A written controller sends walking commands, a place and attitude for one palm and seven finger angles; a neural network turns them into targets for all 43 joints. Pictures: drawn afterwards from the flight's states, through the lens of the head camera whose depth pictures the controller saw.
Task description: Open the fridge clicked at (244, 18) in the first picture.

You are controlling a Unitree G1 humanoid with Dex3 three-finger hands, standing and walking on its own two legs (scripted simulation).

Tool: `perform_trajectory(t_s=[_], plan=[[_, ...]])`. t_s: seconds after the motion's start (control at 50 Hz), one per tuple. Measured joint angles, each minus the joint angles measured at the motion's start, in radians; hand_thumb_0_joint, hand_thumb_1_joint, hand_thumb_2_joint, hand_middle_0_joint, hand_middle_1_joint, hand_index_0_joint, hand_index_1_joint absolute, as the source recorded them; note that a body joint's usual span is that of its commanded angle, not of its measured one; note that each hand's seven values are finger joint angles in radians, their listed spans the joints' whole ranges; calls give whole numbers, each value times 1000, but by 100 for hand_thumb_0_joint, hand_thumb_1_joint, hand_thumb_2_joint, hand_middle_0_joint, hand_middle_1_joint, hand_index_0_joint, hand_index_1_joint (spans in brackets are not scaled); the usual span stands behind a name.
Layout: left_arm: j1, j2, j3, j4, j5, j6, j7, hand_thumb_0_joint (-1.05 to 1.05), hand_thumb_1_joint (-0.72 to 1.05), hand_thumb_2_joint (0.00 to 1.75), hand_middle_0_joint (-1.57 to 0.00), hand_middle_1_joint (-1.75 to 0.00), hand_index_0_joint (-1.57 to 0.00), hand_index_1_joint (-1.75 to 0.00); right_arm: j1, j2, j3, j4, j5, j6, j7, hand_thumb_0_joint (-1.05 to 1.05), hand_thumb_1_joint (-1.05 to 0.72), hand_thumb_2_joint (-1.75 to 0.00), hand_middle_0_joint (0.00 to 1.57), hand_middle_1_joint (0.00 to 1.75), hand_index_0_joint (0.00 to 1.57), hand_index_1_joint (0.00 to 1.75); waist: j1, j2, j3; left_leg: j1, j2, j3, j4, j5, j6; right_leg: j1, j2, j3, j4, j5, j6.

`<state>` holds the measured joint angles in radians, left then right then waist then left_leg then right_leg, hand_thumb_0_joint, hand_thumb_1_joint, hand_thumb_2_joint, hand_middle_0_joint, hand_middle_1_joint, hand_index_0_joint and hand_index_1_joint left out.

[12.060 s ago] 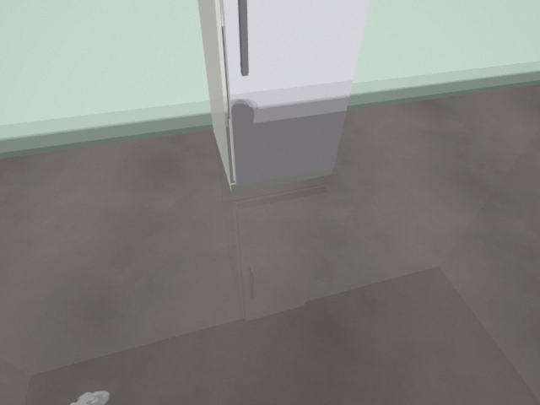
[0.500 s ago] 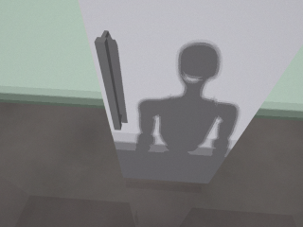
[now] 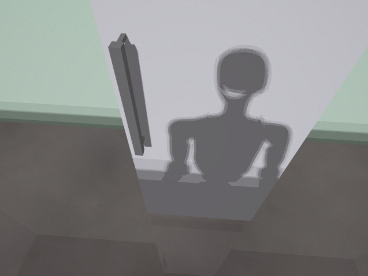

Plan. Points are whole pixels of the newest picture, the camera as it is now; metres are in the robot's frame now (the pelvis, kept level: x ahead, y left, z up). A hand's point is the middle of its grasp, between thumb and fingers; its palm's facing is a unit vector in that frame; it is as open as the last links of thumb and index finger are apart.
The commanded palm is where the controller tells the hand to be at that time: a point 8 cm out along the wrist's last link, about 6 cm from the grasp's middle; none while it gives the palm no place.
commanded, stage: raise the hand to about handle height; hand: left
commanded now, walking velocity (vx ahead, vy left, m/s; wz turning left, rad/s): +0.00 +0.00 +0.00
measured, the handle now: (132, 105) +0.48 +0.17 +0.10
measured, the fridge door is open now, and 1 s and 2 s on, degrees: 0 0 0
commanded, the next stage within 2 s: none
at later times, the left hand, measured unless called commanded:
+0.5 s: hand (79, 273) +0.13 +0.22 -0.03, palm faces +0.20 -0.98 -0.09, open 9.4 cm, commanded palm +0.13 +0.26 -0.01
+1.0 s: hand (71, 227) +0.20 +0.24 +0.03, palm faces +0.06 -1.00 -0.08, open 12.4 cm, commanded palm +0.17 +0.30 +0.05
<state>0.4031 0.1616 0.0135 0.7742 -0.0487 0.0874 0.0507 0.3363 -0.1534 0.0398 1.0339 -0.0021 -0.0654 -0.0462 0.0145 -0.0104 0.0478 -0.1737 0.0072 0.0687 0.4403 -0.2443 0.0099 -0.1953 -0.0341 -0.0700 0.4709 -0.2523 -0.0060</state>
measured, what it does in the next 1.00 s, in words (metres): stands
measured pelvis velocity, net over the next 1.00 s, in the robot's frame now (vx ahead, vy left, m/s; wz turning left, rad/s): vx -0.02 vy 0.01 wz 0.03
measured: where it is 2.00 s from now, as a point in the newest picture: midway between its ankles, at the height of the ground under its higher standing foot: outside the picture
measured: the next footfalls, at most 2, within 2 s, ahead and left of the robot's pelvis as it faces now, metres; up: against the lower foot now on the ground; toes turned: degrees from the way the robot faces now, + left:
none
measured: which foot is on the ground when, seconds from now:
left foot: down 0.00-1.00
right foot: down 0.00-1.00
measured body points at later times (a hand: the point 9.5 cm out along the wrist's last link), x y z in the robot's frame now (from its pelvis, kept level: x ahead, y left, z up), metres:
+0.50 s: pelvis -0.03 -0.02 -0.08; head +0.01 +0.00 +0.37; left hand +0.11 +0.27 -0.02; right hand +0.21 -0.24 -0.12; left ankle +0.00 +0.11 -0.74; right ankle +0.00 -0.11 -0.74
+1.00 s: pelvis -0.02 +0.01 -0.05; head +0.01 +0.02 +0.40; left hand +0.19 +0.30 +0.03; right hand +0.14 -0.25 -0.11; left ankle +0.00 +0.11 -0.74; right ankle +0.00 -0.11 -0.74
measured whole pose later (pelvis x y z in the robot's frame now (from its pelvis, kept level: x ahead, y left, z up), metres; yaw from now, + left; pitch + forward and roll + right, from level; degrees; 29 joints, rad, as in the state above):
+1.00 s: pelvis -0.02 +0.01 -0.05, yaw +2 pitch +6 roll -2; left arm 0.32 0.32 0.29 -0.04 -0.31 -0.23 -0.31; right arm 0.27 -0.29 0.01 0.65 0.04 -0.34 -0.10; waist 0.01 0.01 -0.03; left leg -0.58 0.03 0.01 0.92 -0.44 0.02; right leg -0.55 -0.03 -0.11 0.86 -0.41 0.00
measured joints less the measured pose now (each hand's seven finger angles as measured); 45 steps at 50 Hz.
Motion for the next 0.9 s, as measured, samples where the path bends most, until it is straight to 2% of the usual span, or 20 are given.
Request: perform_trajectory(t_s=[0.04,0.08,0.14,0.2,0.26,0.3,0.36,0.42,0.48,0.54,0.58,0.6,0.66,0.7,0.74,0.78,0.84,0.9], plan=[[62,29,8,-245,-47,-46,43,4,94,89,-20,-31,-20,-31,27,-31,2,-55,18,-95,-15,3,-93,-90,21,30,20,30,4,0,-19,-15,-4,6,17,-8,-2,-26,-5,7,39,-19,-2],[58,39,12,-425,-85,-68,65,4,92,88,-20,-32,-20,-32,20,-66,-6,-118,40,-157,-26,3,-93,-90,21,30,20,30,-17,14,-28,-43,-7,-7,52,-19,0,-44,-11,-6,67,-33,-2],[-8,38,29,-596,-101,-162,44,4,87,87,-20,-35,-20,-34,-22,-107,-34,-205,32,-234,-31,3,-93,-90,21,30,20,30,-43,24,-63,-128,-7,-20,133,-44,0,-119,-17,-18,138,-58,-3],[-86,26,67,-645,-129,-326,-45,3,81,84,-20,-38,-20,-38,-82,-120,-66,-287,19,-272,-9,2,-92,-90,21,30,20,30,-47,4,-113,-245,3,-13,244,-85,-7,-242,-14,-8,250,-98,-11],[-101,10,111,-635,-172,-502,-201,2,74,82,-21,-42,-21,-41,-138,-117,-91,-362,12,-281,28,2,-91,-90,20,30,20,30,-44,-38,-153,-378,19,-5,385,-145,-18,-381,-7,3,392,-153,-22],[-69,16,137,-628,-175,-562,-294,1,69,80,-21,-45,-21,-44,-164,-118,-105,-411,11,-274,48,2,-91,-90,20,30,20,30,-34,-58,-161,-449,28,-11,475,-181,-30,-451,-1,4,479,-191,-32],[25,47,160,-649,-175,-528,-351,1,62,77,-22,-49,-22,-49,-185,-125,-116,-476,11,-251,55,2,-91,-90,20,29,20,30,-11,-57,-155,-515,36,-27,579,-234,-29,-507,3,-8,569,-235,-35],[111,74,190,-708,-196,-482,-337,1,54,74,-23,-53,-23,-53,-185,-124,-109,-507,12,-243,40,2,-91,-90,20,29,20,30,17,-33,-146,-556,39,-56,641,-259,-32,-527,3,-35,608,-258,-40],[126,87,224,-784,-233,-514,-319,2,47,71,-23,-58,-23,-58,-179,-116,-82,-490,13,-259,15,2,-91,-90,20,29,20,30,47,-3,-136,-585,41,-90,678,-269,-32,-530,6,-67,618,-265,-40],[57,90,236,-836,-270,-561,-348,2,40,68,-23,-62,-23,-62,-179,-99,-40,-445,17,-277,-4,2,-91,-90,20,30,20,30,64,20,-125,-608,42,-114,700,-269,-32,-536,8,-89,619,-260,-41],[-11,98,230,-843,-277,-545,-388,2,35,66,-23,-65,-23,-65,-179,-83,-13,-421,23,-279,-14,2,-90,-90,21,30,20,30,59,33,-115,-614,43,-120,701,-264,-31,-536,10,-95,611,-252,-40],[-44,106,225,-838,-275,-517,-409,1,33,65,-23,-67,-24,-66,-176,-75,-1,-414,26,-276,-19,2,-90,-90,21,30,20,30,53,38,-110,-612,43,-120,696,-259,-31,-533,10,-95,604,-246,-39],[-105,142,219,-808,-261,-384,-453,1,26,62,-24,-71,-24,-71,-156,-48,22,-407,33,-255,-29,2,-90,-90,21,30,21,30,23,41,-99,-581,42,-100,650,-239,-26,-513,10,-76,565,-222,-32],[-101,159,231,-796,-263,-295,-450,1,21,60,-25,-74,-25,-74,-130,-37,24,-411,36,-240,-35,2,-90,-90,21,30,21,30,1,38,-101,-545,42,-79,605,-224,-19,-489,11,-58,528,-204,-26],[-70,159,255,-806,-279,-247,-421,1,17,58,-25,-77,-25,-77,-97,-35,17,-416,37,-236,-39,2,-90,-90,21,30,21,30,-16,35,-108,-506,41,-60,559,-211,-13,-459,12,-40,489,-188,-19],[-37,151,284,-828,-294,-246,-379,1,12,56,-26,-80,-26,-80,-66,-44,4,-414,36,-242,-43,2,-90,-90,21,30,21,30,-22,31,-115,-471,40,-48,523,-202,-9,-429,13,-29,454,-176,-14],[-17,139,313,-853,-297,-305,-326,1,5,53,-26,-85,-26,-84,-37,-72,-15,-402,33,-255,-40,2,-90,-90,21,30,21,30,-20,24,-117,-442,35,-46,497,-196,-4,-398,9,-28,426,-168,-8],[-38,138,313,-847,-285,-350,-318,1,-2,50,-26,-89,-26,-89,-34,-108,-24,-388,33,-266,-38,2,-90,-90,21,30,20,30,-11,21,-104,-435,29,-52,496,-196,1,-383,4,-34,417,-167,-3]])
